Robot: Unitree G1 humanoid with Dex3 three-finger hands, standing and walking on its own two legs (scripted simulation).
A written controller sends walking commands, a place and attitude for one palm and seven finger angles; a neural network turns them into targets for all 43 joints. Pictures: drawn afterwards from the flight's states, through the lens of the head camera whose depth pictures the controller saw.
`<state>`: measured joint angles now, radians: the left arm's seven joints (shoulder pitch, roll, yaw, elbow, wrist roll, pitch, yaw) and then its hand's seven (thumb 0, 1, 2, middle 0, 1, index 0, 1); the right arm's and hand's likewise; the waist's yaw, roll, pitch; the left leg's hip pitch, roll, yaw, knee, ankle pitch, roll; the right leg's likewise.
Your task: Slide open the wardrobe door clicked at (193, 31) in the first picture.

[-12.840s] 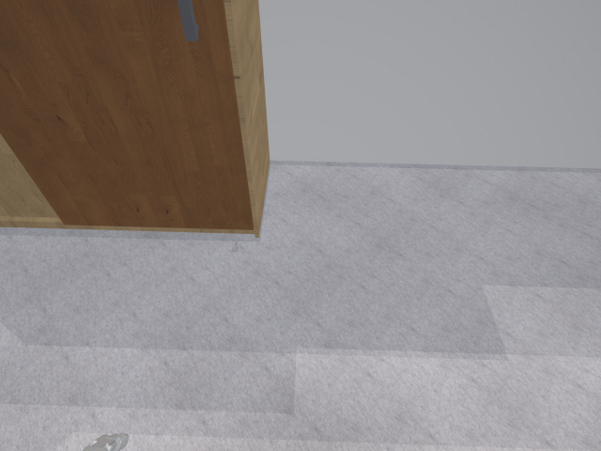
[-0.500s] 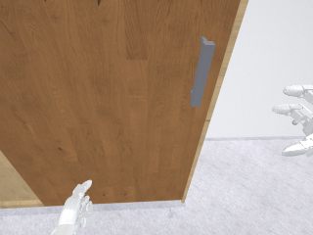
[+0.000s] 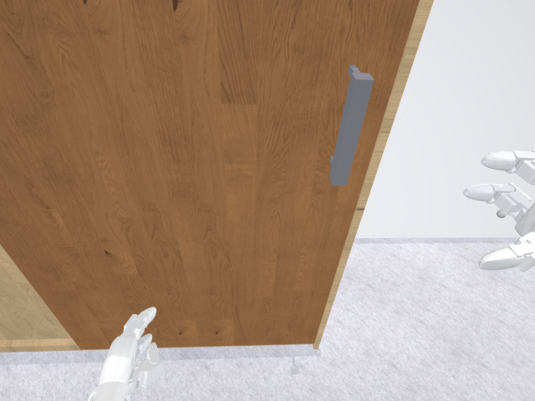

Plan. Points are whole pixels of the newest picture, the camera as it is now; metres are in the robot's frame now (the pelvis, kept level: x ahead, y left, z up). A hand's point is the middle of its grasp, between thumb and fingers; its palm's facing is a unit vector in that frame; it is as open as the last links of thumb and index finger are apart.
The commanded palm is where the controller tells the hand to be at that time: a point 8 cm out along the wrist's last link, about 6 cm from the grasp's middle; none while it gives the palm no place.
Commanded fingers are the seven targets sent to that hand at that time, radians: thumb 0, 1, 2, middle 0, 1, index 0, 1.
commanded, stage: move the hooked fingers beside the handle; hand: right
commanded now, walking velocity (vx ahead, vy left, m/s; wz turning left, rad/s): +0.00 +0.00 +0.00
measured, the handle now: (345, 127) +0.51 -0.13 +0.20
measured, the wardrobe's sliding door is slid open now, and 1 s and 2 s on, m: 0.00 0.00 0.00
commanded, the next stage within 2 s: none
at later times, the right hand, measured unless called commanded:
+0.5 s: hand (468, 193) +0.32 -0.25 +0.22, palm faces +0.03 +1.00 -0.03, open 14.0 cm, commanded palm +0.29 -0.30 +0.22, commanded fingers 0.00 0.50 -0.30 0.30 1.20 0.30 1.20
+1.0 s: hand (434, 171) +0.37 -0.23 +0.22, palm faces +0.03 +1.00 -0.01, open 14.0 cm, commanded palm +0.35 -0.28 +0.21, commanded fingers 0.00 0.50 -0.30 0.30 1.20 0.30 1.20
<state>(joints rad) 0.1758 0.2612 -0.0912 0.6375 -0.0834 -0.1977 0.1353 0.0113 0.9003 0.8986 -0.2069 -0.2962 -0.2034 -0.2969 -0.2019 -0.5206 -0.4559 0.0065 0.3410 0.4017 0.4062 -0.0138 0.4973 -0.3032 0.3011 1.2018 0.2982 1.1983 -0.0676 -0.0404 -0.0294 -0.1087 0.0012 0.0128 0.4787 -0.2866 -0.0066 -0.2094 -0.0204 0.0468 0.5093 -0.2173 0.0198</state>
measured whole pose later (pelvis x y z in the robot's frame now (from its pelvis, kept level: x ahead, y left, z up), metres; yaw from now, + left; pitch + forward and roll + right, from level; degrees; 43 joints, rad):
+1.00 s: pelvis +0.01 +0.00 +0.00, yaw +1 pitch -2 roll +1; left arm 0.22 0.27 -0.06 0.67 -0.08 -0.16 0.14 0.01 0.90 0.90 -0.21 -0.30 -0.20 -0.30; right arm -0.47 -0.47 -0.35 0.31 0.26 0.35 0.30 -0.01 0.50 -0.30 0.30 1.20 0.30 1.20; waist -0.02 -0.03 -0.05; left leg -0.16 -0.01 0.00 0.49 -0.30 0.00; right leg -0.25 -0.03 0.04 0.52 -0.23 0.02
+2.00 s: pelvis +0.02 +0.00 +0.00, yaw +3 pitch +2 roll +1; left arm 0.34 0.26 -0.02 0.69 -0.07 -0.10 0.11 0.01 0.90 0.90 -0.21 -0.30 -0.20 -0.30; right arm -0.68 -0.47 -0.34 0.62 0.17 0.23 0.22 -0.01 0.49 -0.30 0.30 1.20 0.30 1.20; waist 0.06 -0.02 -0.07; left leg -0.22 -0.01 -0.03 0.48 -0.29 -0.01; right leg -0.31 -0.04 0.01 0.53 -0.25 0.02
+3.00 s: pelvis +0.01 +0.00 +0.00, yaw +2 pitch +0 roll +1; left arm 0.28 0.25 -0.03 0.71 -0.07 -0.10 0.11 0.01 0.90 0.90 -0.21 -0.30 -0.20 -0.30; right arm -0.70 -0.34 -0.24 0.56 0.18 0.26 0.13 -0.01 0.50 -0.30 0.30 1.20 0.30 1.20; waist 0.03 -0.03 -0.07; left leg -0.20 -0.01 -0.01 0.49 -0.29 0.00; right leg -0.29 -0.04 0.02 0.52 -0.24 0.02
